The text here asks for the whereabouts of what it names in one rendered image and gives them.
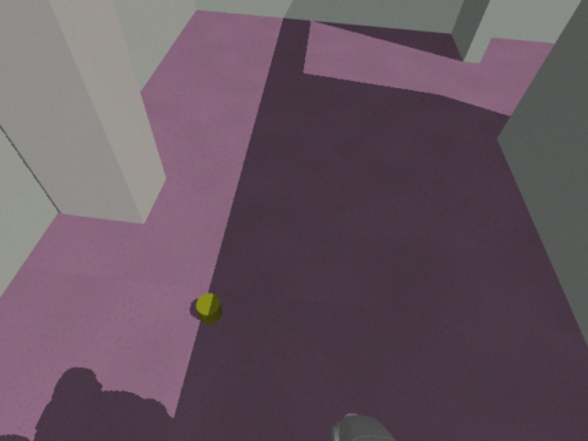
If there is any tin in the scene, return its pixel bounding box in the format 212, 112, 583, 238
196, 293, 222, 324

